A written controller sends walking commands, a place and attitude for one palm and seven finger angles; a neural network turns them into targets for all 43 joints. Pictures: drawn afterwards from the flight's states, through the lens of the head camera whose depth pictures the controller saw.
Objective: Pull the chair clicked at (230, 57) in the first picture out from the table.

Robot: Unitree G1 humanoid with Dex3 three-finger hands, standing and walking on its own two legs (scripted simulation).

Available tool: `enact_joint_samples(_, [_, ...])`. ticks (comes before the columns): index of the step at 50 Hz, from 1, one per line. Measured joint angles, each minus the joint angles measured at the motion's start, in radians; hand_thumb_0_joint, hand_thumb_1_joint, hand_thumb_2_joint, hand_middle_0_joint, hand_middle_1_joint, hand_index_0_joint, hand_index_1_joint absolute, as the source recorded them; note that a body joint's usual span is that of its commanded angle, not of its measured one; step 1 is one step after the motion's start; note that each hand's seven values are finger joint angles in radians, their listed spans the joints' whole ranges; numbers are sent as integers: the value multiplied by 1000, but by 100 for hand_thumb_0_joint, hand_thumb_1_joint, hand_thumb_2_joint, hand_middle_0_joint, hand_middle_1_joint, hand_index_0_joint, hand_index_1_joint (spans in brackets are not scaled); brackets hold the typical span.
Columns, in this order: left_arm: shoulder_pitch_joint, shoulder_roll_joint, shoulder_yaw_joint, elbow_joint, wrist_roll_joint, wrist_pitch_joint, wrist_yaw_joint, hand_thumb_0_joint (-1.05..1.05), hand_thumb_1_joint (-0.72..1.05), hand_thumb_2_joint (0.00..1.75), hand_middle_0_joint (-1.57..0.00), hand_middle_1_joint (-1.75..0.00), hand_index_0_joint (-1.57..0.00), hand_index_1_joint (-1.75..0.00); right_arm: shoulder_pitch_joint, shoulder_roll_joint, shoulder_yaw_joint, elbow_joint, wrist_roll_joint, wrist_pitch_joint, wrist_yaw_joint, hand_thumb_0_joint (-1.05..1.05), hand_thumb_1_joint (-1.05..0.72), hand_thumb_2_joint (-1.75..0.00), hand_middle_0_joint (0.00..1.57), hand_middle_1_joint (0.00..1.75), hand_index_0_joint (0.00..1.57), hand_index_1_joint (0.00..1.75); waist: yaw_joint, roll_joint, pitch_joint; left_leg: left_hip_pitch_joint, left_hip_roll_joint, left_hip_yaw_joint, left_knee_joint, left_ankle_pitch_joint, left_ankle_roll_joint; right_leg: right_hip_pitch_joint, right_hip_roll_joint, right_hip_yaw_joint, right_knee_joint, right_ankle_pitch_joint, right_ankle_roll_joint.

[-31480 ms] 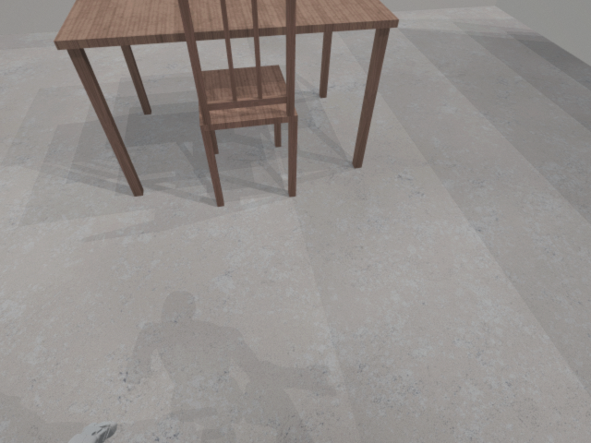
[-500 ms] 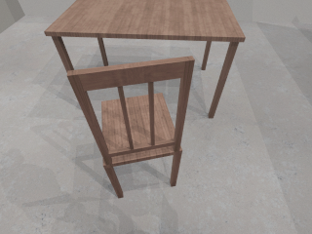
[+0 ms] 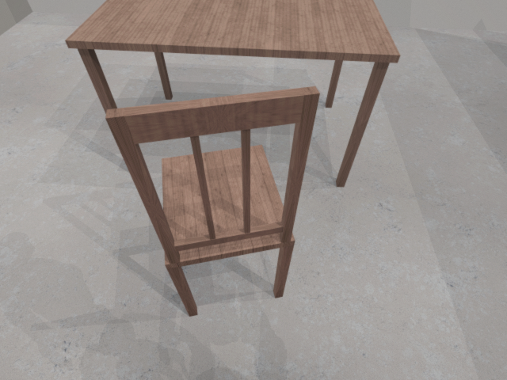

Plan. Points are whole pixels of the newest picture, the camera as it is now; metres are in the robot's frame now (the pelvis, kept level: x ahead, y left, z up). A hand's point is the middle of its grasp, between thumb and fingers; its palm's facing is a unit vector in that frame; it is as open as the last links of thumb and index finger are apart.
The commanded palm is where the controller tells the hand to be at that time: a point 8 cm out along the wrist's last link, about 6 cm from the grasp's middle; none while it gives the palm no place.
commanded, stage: look to check the result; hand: left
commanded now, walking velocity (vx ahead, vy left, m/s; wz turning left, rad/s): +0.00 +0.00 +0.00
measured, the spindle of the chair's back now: (205, 194) +0.49 +0.14 -0.06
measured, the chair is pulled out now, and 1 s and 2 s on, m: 0.54 0.54 0.54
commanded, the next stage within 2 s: stand and wait in 0.46 s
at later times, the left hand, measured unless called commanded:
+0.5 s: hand out of the picture +0.00 +0.17 -0.18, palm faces +0.02 -0.98 -0.18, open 7.3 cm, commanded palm none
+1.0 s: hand out of the picture +0.00 +0.17 -0.18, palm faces +0.02 -0.98 -0.18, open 7.3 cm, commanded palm none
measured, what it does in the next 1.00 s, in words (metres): stands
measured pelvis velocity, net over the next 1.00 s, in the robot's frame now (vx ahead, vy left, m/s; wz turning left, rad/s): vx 0.01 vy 0.01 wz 0.00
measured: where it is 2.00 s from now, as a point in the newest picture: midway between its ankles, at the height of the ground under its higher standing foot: outside the picture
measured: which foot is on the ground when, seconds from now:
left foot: down 0.00-1.00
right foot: down 0.00-1.00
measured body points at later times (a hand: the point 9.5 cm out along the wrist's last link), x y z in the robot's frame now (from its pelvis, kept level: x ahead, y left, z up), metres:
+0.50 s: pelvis +0.00 +0.01 +0.00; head +0.02 +0.01 +0.45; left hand +0.00 +0.23 -0.16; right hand -0.02 -0.19 -0.16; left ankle -0.02 +0.13 -0.74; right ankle +0.02 -0.12 -0.74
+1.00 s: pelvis +0.01 +0.01 +0.00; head +0.03 +0.01 +0.45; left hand +0.00 +0.23 -0.16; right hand -0.02 -0.19 -0.16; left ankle -0.02 +0.13 -0.74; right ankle +0.02 -0.12 -0.74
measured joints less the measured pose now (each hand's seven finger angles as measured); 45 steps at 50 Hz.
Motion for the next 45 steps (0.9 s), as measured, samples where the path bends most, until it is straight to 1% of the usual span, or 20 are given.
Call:
enact_joint_samples(14, [-1,3,3,-4,0,-1,2,1,92,90,-20,-30,-20,-30,-12,14,1,-9,0,-1,0,0,-91,-90,20,30,20,30,1,-2,-5,1,-7,1,5,-6,8,4,-7,2,0,-4,8])
enact_joint_samples(45, [0,1,8,-5,1,1,2,1,93,90,-20,-30,-20,-30,-8,8,3,-7,0,-5,-4,0,-91,-90,20,30,20,30,2,-3,-3,16,-19,3,-2,-14,17,13,-19,4,5,-18,17])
